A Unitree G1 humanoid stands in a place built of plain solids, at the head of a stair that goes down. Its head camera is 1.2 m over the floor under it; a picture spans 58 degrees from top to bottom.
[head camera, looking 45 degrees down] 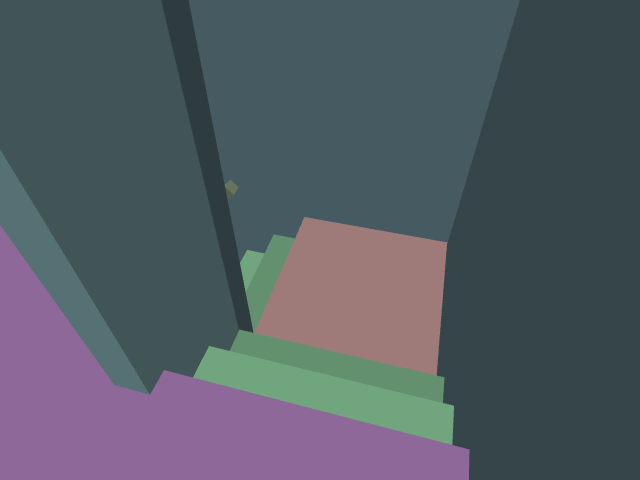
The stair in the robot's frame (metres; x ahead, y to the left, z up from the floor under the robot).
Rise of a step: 0.21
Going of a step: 0.22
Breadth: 0.89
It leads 13 degrees to the right of straight ahead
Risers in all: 3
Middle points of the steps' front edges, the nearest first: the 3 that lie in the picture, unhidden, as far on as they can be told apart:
0.53 0.03 0.00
0.74 -0.02 -0.21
0.96 -0.07 -0.42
